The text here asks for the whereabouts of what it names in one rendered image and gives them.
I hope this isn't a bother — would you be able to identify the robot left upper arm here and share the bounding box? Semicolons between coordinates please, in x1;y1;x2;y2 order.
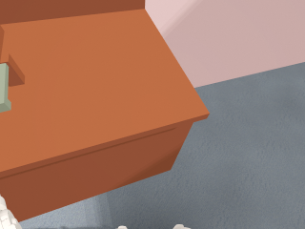
0;209;22;229

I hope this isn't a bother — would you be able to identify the counter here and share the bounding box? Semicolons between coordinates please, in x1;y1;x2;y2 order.
0;0;210;222

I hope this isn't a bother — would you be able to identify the tap lever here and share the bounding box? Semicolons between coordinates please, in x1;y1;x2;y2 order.
0;63;11;113

